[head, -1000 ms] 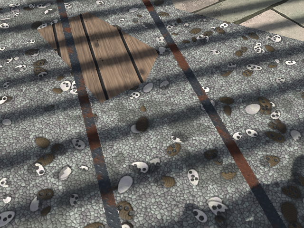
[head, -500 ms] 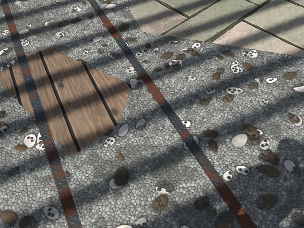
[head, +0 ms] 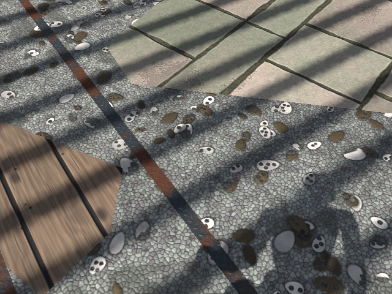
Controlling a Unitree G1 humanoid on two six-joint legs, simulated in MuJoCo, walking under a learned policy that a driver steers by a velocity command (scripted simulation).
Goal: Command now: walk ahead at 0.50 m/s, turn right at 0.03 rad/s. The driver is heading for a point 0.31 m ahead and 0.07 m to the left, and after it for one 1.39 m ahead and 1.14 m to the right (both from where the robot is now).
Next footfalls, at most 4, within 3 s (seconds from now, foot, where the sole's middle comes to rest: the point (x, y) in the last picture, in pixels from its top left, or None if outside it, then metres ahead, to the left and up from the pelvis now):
0.14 right None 0.25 -0.12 -0.78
0.66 left None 0.31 0.07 -0.78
1.12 right None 0.19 -0.13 -0.78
1.68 left None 0.30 0.02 -0.78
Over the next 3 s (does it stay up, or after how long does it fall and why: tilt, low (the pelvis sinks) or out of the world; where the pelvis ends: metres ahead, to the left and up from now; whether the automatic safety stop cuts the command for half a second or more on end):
stays up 0.47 -0.31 -0.01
